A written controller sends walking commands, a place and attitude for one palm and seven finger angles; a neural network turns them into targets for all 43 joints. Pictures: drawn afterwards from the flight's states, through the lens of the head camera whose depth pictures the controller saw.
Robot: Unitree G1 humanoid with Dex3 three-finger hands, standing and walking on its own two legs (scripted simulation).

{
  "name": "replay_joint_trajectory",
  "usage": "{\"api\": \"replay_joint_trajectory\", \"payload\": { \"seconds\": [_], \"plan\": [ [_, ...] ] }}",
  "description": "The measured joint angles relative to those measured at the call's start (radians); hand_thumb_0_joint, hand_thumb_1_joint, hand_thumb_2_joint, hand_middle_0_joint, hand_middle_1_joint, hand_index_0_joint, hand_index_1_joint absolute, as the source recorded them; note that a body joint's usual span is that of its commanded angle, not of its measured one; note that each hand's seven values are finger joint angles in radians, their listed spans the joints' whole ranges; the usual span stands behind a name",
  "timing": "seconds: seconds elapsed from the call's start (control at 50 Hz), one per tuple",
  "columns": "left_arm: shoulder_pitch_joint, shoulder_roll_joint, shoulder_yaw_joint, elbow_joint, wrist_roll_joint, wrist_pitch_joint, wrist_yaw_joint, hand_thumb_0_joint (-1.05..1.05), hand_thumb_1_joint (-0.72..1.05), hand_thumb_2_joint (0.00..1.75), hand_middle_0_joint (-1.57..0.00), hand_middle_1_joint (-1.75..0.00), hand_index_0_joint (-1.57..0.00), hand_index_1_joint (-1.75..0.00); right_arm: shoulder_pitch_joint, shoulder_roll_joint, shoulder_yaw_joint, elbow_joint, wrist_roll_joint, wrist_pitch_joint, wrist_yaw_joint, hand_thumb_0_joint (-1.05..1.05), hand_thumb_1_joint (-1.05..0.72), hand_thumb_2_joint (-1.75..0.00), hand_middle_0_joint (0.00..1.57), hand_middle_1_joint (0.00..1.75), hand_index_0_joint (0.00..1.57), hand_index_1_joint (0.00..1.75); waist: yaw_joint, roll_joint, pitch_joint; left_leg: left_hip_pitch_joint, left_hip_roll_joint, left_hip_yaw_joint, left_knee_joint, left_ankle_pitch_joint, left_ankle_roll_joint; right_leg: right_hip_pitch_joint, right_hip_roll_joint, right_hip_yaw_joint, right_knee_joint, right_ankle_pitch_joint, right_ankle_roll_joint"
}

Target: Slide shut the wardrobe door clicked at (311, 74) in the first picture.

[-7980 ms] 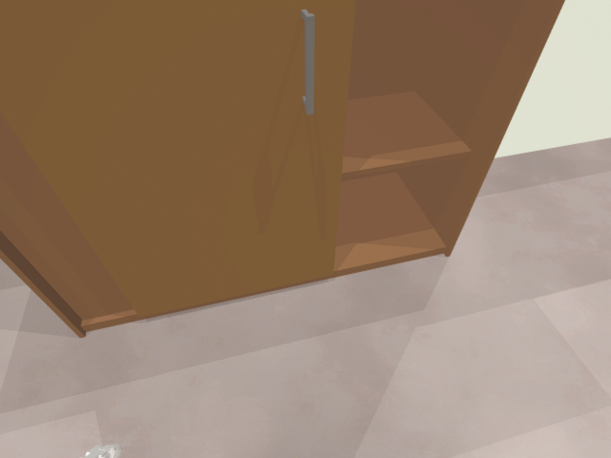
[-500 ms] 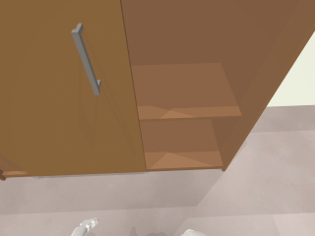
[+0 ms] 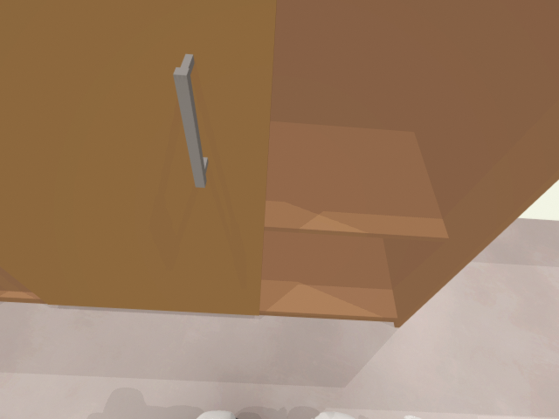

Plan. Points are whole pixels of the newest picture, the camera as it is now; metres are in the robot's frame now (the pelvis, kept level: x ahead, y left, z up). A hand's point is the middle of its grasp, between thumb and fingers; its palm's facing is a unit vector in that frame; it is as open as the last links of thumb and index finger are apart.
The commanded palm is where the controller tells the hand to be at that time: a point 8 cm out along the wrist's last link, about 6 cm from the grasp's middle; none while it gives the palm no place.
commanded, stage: come to a stop and stand still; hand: left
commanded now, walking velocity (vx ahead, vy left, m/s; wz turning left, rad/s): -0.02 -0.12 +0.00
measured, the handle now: (195, 128) +0.47 +0.19 +0.13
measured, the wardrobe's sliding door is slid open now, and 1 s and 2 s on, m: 0.50 0.50 0.50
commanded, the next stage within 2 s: look again from close up in 1.48 s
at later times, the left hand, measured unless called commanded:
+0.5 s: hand out of the picture +0.02 +0.14 -0.18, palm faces +0.01 -0.97 -0.23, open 7.3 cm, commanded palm none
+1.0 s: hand out of the picture -0.03 +0.12 -0.18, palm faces +0.05 -0.98 -0.19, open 7.4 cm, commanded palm none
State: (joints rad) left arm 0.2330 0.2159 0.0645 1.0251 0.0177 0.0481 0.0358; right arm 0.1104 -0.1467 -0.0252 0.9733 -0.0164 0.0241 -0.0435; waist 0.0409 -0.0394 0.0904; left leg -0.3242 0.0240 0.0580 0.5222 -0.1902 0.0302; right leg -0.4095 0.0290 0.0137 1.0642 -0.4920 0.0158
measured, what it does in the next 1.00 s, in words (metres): steps on the spot: right foot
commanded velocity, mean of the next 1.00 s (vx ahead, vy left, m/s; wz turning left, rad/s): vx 0.00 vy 0.00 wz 0.00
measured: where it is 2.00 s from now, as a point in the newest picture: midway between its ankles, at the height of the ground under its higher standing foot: outside the picture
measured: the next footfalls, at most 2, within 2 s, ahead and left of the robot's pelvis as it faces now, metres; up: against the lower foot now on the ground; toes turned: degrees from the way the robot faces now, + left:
right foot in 0.22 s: -0.02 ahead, -0.17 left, +0.00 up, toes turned -1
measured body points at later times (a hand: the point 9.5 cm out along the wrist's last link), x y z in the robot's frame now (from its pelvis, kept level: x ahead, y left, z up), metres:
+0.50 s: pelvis -0.04 -0.04 -0.02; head -0.05 -0.05 +0.43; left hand +0.02 +0.19 -0.16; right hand -0.06 -0.28 -0.18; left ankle +0.05 +0.10 -0.73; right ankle -0.06 -0.17 -0.73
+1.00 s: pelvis +0.00 -0.05 +0.00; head +0.02 -0.04 +0.45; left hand -0.03 +0.17 -0.16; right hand +0.03 -0.28 -0.16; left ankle +0.06 +0.10 -0.73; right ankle -0.06 -0.17 -0.73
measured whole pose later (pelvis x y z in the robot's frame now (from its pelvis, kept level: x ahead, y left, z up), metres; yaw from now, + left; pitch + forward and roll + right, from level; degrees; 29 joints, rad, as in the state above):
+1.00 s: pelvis +0.00 -0.05 +0.00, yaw +0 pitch +0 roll +0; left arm 0.34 0.14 0.00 1.10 0.02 -0.02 0.03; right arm 0.24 -0.17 -0.01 1.08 0.00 -0.01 -0.02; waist 0.01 -0.01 0.04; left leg -0.33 0.04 -0.01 0.53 -0.19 -0.04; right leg -0.13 -0.02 0.00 0.53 -0.39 0.01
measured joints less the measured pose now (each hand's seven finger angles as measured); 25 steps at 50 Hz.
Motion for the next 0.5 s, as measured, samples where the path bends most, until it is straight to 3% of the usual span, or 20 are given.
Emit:
{"api": "replay_joint_trajectory", "payload": {
  "seconds": [0.04,0.1,0.16,0.2,0.22,0.24,0.28,0.34,0.42,0.5],
  "plan": [
    [0.006,0.007,0.004,-0.005,0.0,0.003,-0.006,0.01,0.91,0.9,-0.2,-0.3,-0.2,-0.29,-0.001,0.009,0.003,-0.003,0.002,0.0,-0.002,0.0,-0.91,-0.9,0.2,0.3,0.2,0.3,-0.004,0.0,-0.005,0.0,0.003,0.003,-0.032,0.024,-0.001,-0.012,-0.003,0.013,0.051,0.029,0.012],
    [0.015,0.013,0.005,-0.008,0.001,0.012,-0.013,0.01,0.91,0.9,-0.2,-0.3,-0.2,-0.29,0.007,0.015,0.001,-0.003,0.004,0.0,-0.001,0.0,-0.91,-0.9,0.2,0.3,0.2,0.3,-0.014,0.009,-0.018,-0.002,0.01,0.003,-0.066,0.052,-0.008,0.019,-0.022,0.014,-0.005,0.036,0.021],
    [0.018,0.009,-0.001,-0.004,0.002,0.016,-0.017,0.01,0.91,0.9,-0.2,-0.3,-0.2,-0.29,0.025,0.01,-0.006,0.006,0.002,0.004,0.005,0.0,-0.9,-0.9,0.2,0.3,0.2,0.3,-0.03,0.029,-0.031,-0.004,0.018,-0.001,-0.086,0.074,-0.017,0.091,-0.043,-0.003,-0.173,0.005,0.015],
    [0.038,0.008,-0.018,-0.02,0.005,-0.003,-0.01,0.01,0.91,0.9,-0.2,-0.3,-0.2,-0.29,0.047,-0.004,-0.013,0.003,0.003,0.007,0.02,0.0,-0.9,-0.9,0.2,0.3,0.2,0.3,-0.028,0.039,-0.054,-0.045,0.028,0.005,-0.04,0.064,-0.029,0.136,-0.05,0.0,-0.347,0.042,-0.009],
    [0.059,0.016,-0.023,-0.042,0.009,-0.015,-0.007,0.01,0.91,0.9,-0.2,-0.3,-0.2,-0.29,0.062,-0.006,-0.014,-0.012,0.003,0.01,0.028,0.0,-0.9,-0.9,0.2,0.3,0.2,0.3,-0.025,0.018,-0.069,-0.085,0.02,0.023,0.017,0.03,-0.034,0.151,-0.068,0.031,-0.446,0.06,-0.034],
    [0.063,0.012,-0.026,-0.047,0.013,-0.026,-0.002,0.01,0.91,0.9,-0.2,-0.3,-0.2,-0.29,0.069,-0.018,-0.018,-0.025,0.0,0.013,0.033,0.0,-0.9,-0.9,0.2,0.3,0.2,0.3,-0.028,0.024,-0.064,-0.119,0.024,0.024,0.086,-0.01,-0.037,0.138,-0.069,0.04,-0.453,0.119,-0.038],
    [0.053,-0.017,-0.04,-0.036,0.018,-0.029,-0.005,0.01,0.91,0.9,-0.2,-0.3,-0.2,-0.29,0.093,-0.052,-0.03,-0.033,-0.002,0.014,0.039,0.0,-0.9,-0.9,0.2,0.3,0.2,0.3,-0.06,0.083,-0.039,-0.131,0.032,-0.025,0.165,-0.055,-0.033,0.141,-0.046,0.011,-0.381,0.102,-0.009],
    [0.056,-0.036,-0.047,-0.039,0.014,-0.032,-0.005,0.01,0.91,0.9,-0.2,-0.3,-0.2,-0.29,0.158,-0.065,-0.028,-0.017,0.001,0.014,0.038,0.0,-0.91,-0.9,0.2,0.3,0.2,0.3,-0.081,0.086,-0.048,-0.098,0.024,-0.044,0.174,-0.032,-0.037,0.168,-0.051,-0.005,-0.336,0.055,0.01],
    [0.044,-0.058,-0.052,-0.053,0.007,-0.026,-0.006,0.01,0.91,0.9,-0.2,-0.3,-0.2,-0.3,0.233,-0.063,-0.019,0.008,-0.009,0.017,0.037,0.0,-0.91,-0.9,0.2,0.3,0.19,0.3,-0.092,0.083,-0.081,-0.098,0.02,-0.06,0.167,-0.033,-0.048,0.171,-0.048,-0.018,-0.336,0.047,-0.009],
    [0.048,-0.055,-0.05,-0.064,0.004,-0.042,-0.007,0.01,0.92,0.9,-0.2,-0.3,-0.2,-0.3,0.269,-0.042,-0.008,0.038,-0.01,0.026,0.039,0.0,-0.91,-0.9,0.2,0.3,0.19,0.3,-0.084,0.069,-0.096,-0.1,0.013,-0.07,0.13,-0.049,-0.043,0.164,-0.046,-0.02,-0.371,0.073,-0.016]
  ]
}}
